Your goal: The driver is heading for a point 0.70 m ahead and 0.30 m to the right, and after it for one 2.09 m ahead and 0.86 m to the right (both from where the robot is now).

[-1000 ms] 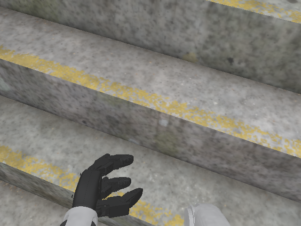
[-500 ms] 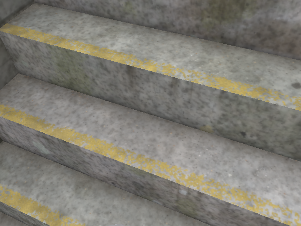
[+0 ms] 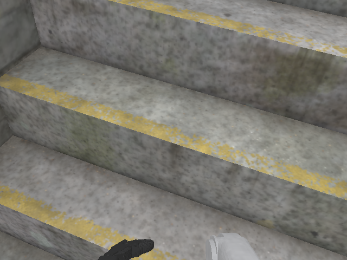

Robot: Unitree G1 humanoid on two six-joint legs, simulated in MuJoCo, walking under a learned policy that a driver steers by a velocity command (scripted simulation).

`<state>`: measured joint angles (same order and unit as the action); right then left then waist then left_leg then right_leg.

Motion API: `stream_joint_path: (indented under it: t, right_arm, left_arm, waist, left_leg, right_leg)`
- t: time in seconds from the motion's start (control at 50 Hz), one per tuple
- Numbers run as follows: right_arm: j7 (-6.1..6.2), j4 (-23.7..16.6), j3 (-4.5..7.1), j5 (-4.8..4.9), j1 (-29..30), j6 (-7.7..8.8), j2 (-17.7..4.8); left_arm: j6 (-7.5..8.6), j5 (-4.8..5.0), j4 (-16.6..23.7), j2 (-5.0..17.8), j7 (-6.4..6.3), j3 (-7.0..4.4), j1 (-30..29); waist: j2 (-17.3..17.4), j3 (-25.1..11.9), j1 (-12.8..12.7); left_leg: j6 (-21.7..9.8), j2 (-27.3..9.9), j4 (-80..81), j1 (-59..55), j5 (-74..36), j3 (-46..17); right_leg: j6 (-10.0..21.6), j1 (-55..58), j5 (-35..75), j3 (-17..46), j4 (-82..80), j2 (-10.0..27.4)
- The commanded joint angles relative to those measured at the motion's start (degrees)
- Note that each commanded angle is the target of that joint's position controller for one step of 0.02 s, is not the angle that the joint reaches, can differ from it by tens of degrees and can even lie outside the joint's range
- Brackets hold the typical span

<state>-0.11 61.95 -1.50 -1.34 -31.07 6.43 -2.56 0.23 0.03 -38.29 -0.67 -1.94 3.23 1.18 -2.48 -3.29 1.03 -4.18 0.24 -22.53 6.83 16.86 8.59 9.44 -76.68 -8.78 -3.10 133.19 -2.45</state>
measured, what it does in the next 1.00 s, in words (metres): climbs, turning right: right foot 0.22 m higher, then left foot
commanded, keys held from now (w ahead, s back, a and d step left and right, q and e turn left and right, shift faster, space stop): w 0.28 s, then w+e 0.72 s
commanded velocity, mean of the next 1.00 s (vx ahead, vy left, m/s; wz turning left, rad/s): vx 0.50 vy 0.00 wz -0.30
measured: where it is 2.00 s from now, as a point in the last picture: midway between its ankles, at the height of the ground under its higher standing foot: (221, 138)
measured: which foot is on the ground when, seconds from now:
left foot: down 0.00-0.18, up 0.20-0.56, down 0.58-1.00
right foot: up 0.00-0.16, down 0.18-0.58, up 0.60-1.00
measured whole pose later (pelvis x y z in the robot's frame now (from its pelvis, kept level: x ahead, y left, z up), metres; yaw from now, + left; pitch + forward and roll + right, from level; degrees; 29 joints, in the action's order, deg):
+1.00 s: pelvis +0.28 +0.08 +0.22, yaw -20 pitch +6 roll -2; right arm -6.6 66.8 -4.9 -6.6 -29.3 4.7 -2.4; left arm -3.7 0.0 -51.4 7.9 4.7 2.8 2.2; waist 0.8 -9.6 1.2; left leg -2.6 -2.1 -16.4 4.4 17.8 13.8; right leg 15.1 -83.6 -5.8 -2.7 112.3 4.1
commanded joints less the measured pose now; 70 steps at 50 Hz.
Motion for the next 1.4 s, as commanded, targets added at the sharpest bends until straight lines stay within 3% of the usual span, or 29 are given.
stream_joint_path:
  t: [0.02, 0.1, 0.12, 0.16, 0.2, 0.22, 0.26, 0.3, 0.32, 0.36, 0.4, 0.5, 0.58, 0.62, 0.68, 0.74, 0.9, 0.96, 1.06, 1.08, 1.1, 1.12, 1.14, 1.18, 1.2, 1.26, 1.28, 1.32, 1.4]
  right_arm:
    - [2.44, 0.01, 1.21, 2.03, -4.50, 1.09, -9.08]
    - [5.07, -1.65, 2.35, 4.55, -2.07, 0.42, -14.93]
    - [3.93, -1.22, 2.16, 5.62, -8.97, 0.59, -12.74]
    - [1.29, -4.41, 3.82, 4.81, -2.73, 2.06, -18.82]
    - [-1.69, -11.81, 4.55, 0.32, 14.23, 1.33, -12.34]
    - [-1.29, -19.08, 3.94, -2.22, 21.90, -0.16, -6.87]
    - [0.17, -24.57, 0.77, -3.54, 21.32, -2.86, 2.09]
    - [0.96, -20.18, 0.91, -2.11, 9.20, -3.60, -0.41]
    - [-2.38, -17.00, 0.79, 3.70, 11.32, -5.32, -7.56]
    - [-4.26, -16.46, 2.34, -1.13, 9.20, -4.86, -12.91]
    - [-5.29, -13.99, 1.13, -4.41, 12.52, -5.57, -12.18]
    - [-3.98, -14.01, 2.53, -3.41, 22.26, -6.40, -16.81]
    - [-1.94, -9.11, 3.77, -3.73, 9.19, -2.96, -15.03]
    - [-1.20, -5.41, 5.88, -5.24, -4.80, -2.18, -24.67]
    - [-4.03, -6.57, 2.21, -3.17, 16.70, -2.49, -13.09]
    - [-2.78, -3.41, -0.36, -2.00, 14.41, -2.49, -6.77]
    - [-4.23, 1.86, -1.89, -7.61, 1.25, -0.26, -7.38]
    - [-6.05, 2.60, -2.35, -6.95, 1.07, -0.91, -6.87]
    - [-9.03, 4.49, 0.36, -0.57, 5.80, 0.52, -21.69]
    - [-9.67, 5.26, 0.86, -1.28, 6.64, 0.09, -22.74]
    - [-10.59, 7.16, 0.21, -5.81, 0.58, -0.43, -20.32]
    - [-0.35, -1.53, 3.17, 5.57, 2.54, 1.38, -17.66]
    - [2.29, -3.63, 3.18, 6.05, 5.89, 2.02, -19.44]
    - [-0.77, -13.70, 2.18, -0.50, 22.58, 1.31, -11.31]
    - [-1.35, -18.27, 1.37, -2.37, 24.96, 0.06, -6.22]
    - [-0.39, -24.68, -0.94, -3.73, 22.89, -0.52, -0.80]
    - [-3.29, -22.00, -0.10, -0.55, 23.54, -3.76, -8.11]
    - [-3.94, -23.26, 1.35, -2.29, 23.55, -4.60, -13.91]
    - [-2.85, -22.41, -1.98, -3.04, 32.92, -4.46, -7.31]
  left_arm:
    - [-1.16, 0.45, 6.92, 1.80, -0.40, 1.38, -11.06]
    - [-0.89, 3.91, -2.18, 3.85, -1.11, 0.67, 7.63]
    - [0.34, 3.24, -3.62, 5.80, -1.56, 0.23, 6.39]
    - [-1.28, 1.01, -10.16, 10.49, -2.16, -2.16, 21.46]
    - [-3.71, -2.86, -15.11, 19.61, -2.22, -6.95, 18.46]
    - [-3.23, -3.77, -12.02, 16.89, -2.16, -7.04, 5.90]
    - [-0.51, -3.12, -17.66, 7.94, -1.75, -4.73, 2.44]
    - [1.48, -3.34, -21.87, 6.20, -0.92, -4.02, 5.22]
    - [3.16, -7.26, -12.98, 3.60, 4.93, -0.53, -6.76]
    - [4.50, -5.62, -10.06, 11.49, 4.30, -1.27, -9.69]
    - [2.49, -5.11, -10.80, 14.97, 3.56, -1.63, 1.70]
    - [4.36, -1.51, -11.45, 20.21, 6.00, -4.63, 8.80]
    - [5.05, -2.37, -12.58, 14.67, 7.53, -4.22, 7.97]
    - [5.04, -2.90, -16.74, 9.98, 9.49, -3.57, 25.35]
    - [4.76, -0.09, -16.05, 15.86, 7.06, -4.71, 12.47]
    - [3.18, -1.03, -14.77, 12.78, 7.77, -3.25, 8.93]
    - [1.86, 0.92, -9.34, 12.04, 7.13, -1.00, -6.02]
    - [-1.94, 0.82, -4.54, 11.81, 5.75, -1.26, -15.29]
    - [-6.22, -1.57, -2.30, 13.30, 10.37, -1.89, -7.74]
    - [-6.18, -1.28, -2.36, 14.77, 10.33, -2.46, -6.43]
    - [-6.74, -0.56, -3.91, 16.36, 9.52, -2.94, -2.14]
    - [-2.82, -0.98, -9.73, 12.61, 4.63, -3.24, 11.58]
    - [-2.25, -0.32, -13.52, 12.75, 1.93, -3.42, 15.50]
    - [-2.13, -3.05, -15.29, 19.98, -0.32, -6.14, 11.43]
    - [-1.66, -3.21, -14.22, 18.25, 0.05, -5.59, 6.30]
    - [3.47, -2.92, -18.92, 12.87, 0.83, -4.68, 5.48]
    - [2.44, -6.42, -19.44, 11.42, 5.56, -2.04, 9.65]
    - [3.89, -3.32, -13.37, 18.15, 6.83, -4.28, -1.11]
    - [3.95, -5.90, -26.02, 10.62, 6.54, -2.52, 30.20]
  waist:
    - [6.78, 9.58, -0.01]
    - [15.59, -9.03, -9.00]
    - [12.03, -14.86, -3.91]
    - [9.41, -23.08, -10.27]
    - [-11.61, -13.59, -8.56]
    - [-5.12, -6.64, -5.81]
    - [0.78, 7.01, 3.94]
    - [5.13, 7.83, 7.55]
    - [8.00, 10.18, 3.46]
    - [2.95, -3.36, 7.80]
    - [1.58, -7.31, 1.93]
    - [-5.20, -5.59, -4.19]
    - [3.75, -1.08, 2.54]
    - [20.43, -3.65, 3.86]
    - [-0.34, -1.40, -1.31]
    - [3.88, -2.75, -2.17]
    - [3.52, 1.97, 0.87]
    - [7.35, 2.70, 1.32]
    - [16.21, -5.96, -8.63]
    - [16.88, -7.19, -8.92]
    - [15.43, -14.90, -7.23]
    - [13.16, -18.42, -8.35]
    - [7.99, -16.20, -9.30]
    - [-11.89, -7.69, -7.68]
    - [-9.04, -2.79, -4.14]
    - [1.70, 7.04, 3.99]
    - [7.86, 4.60, -0.20]
    - [3.58, -0.90, 5.55]
    - [3.54, -3.74, -2.05]
  left_leg:
    - [-1.52, -12.08, 23.17, 8.04, -29.88, -7.22]
    - [-8.04, -15.68, 3.30, -3.96, -115.97, 0.84]
    - [-6.47, -15.13, -6.17, 0.00, -116.83, -2.41]
    - [-9.28, -12.34, -20.78, 7.13, -92.28, -1.71]
    - [-7.52, 4.21, -67.67, 30.62, -20.98, -10.10]
    - [-5.61, 6.18, -92.12, 40.56, -17.89, -18.03]
    - [-5.29, 3.95, -95.58, 50.10, -14.53, -20.18]
    - [-3.35, 4.45, -95.74, 51.24, -12.61, -18.51]
    - [-9.82, 6.19, -83.44, 56.22, -16.68, -27.71]
    - [-6.30, 4.28, -73.90, 41.51, -22.37, -17.37]
    - [-2.77, 0.43, -73.66, 52.06, -24.26, -16.55]
    - [3.62, 0.21, -37.14, 24.78, 4.86, -0.65]
    - [1.26, -2.86, -6.76, 4.66, 1.93, -12.14]
    - [-23.42, -25.62, 5.44, -13.87, 12.56, -67.40]
    - [-11.07, -18.31, 2.33, 1.85, 8.55, -38.69]
    - [-8.68, -12.25, 2.91, 7.08, 3.71, -21.31]
    - [-7.98, -14.79, 10.16, 1.81, -5.78, -8.18]
    - [-9.54, -18.54, 19.21, 2.51, -18.65, -4.27]
    - [-18.67, -22.29, 8.30, -3.51, -114.76, 2.26]
    - [-18.93, -21.56, 3.49, -9.32, -122.71, 2.65]
    - [-17.30, -19.54, -3.89, -9.62, -127.64, 1.95]
    - [-9.12, -15.38, -16.96, -4.44, -105.79, 6.26]
    - [-9.36, -13.56, -25.31, 9.61, -84.83, 4.99]
    - [-5.87, 2.03, -73.06, 34.93, -18.68, -6.86]
    - [-4.42, 2.50, -91.18, 41.70, -15.49, -13.51]
    - [-3.56, 1.19, -101.95, 55.05, -11.92, -14.06]
    - [-7.84, 4.54, -97.69, 59.66, -16.40, -25.90]
    - [-5.55, 0.81, -85.72, 56.26, -9.56, -15.82]
    - [-6.89, 1.12, -120.06, 90.96, 2.08, -18.22]
  right_leg:
    - [-0.48, 5.89, -6.08, -10.13, -19.39, 3.72]
    - [1.81, 44.00, -26.62, -12.72, -50.80, -4.35]
    - [3.65, 54.18, -27.63, -9.28, -55.17, -4.61]
    - [3.36, 66.91, -32.13, 3.13, -68.74, -3.21]
    - [12.66, 58.42, -57.54, 47.16, -106.38, 11.55]
    - [11.48, 47.13, -58.88, 53.13, -110.33, 15.70]
    - [2.99, 30.24, -53.52, 39.22, -104.75, 15.78]
    - [-0.32, 30.93, -41.99, 28.05, -105.84, 13.55]
    - [1.29, 21.81, -36.06, 16.32, -107.72, 7.02]
    - [4.18, 18.37, -27.67, 9.13, -105.55, 4.52]
    - [7.12, 31.18, -24.61, 16.09, -103.96, 9.95]
    - [6.73, 33.88, -27.20, 14.26, -114.13, 9.97]
    - [5.45, 36.34, -16.16, 12.12, -83.28, 4.50]
    - [-1.67, -0.17, -7.67, 25.78, -33.64, -5.76]
    - [1.42, -9.05, 13.01, 22.92, -2.87, -4.00]
    - [5.24, -5.64, 9.98, 15.51, 1.24, 0.17]
    - [7.20, -17.71, 14.98, 8.42, -6.81, 4.66]
    - [6.31, -11.88, 3.07, 0.10, -20.11, 8.77]
    - [4.01, 18.72, -12.36, -12.97, -50.88, -3.82]
    - [4.11, 21.92, -12.07, -13.81, -62.28, -6.01]
    - [5.50, 32.41, -9.72, -8.87, -65.29, -6.88]
    - [4.68, 52.06, -25.42, -6.14, -64.20, -8.69]
    - [5.05, 57.25, -28.60, 2.32, -71.55, -7.60]
    - [14.17, 50.23, -51.13, 45.56, -102.18, 5.50]
    - [11.95, 45.50, -46.74, 45.56, -105.88, 6.42]
    - [4.83, 39.20, -34.79, 34.77, -106.23, 5.49]
    - [6.19, 39.04, -15.24, 30.86, -106.65, 4.81]
    - [9.82, 37.72, -0.16, 22.83, -110.68, 4.76]
    - [8.12, 70.41, 0.79, 32.23, -105.89, 11.78]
